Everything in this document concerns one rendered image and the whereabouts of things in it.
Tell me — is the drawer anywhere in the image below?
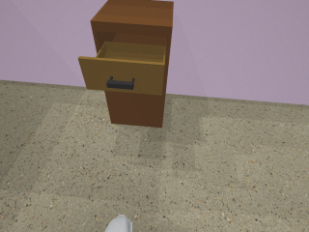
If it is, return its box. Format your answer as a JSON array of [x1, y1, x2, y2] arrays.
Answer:
[[78, 42, 166, 96]]

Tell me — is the robot left thigh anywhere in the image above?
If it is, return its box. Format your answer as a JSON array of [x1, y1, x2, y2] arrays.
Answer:
[[104, 217, 133, 232]]

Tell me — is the cabinet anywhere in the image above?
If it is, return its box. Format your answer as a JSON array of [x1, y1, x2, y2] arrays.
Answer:
[[90, 0, 174, 128]]

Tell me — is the handle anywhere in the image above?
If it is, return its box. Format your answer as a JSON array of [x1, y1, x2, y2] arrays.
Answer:
[[106, 76, 135, 90]]

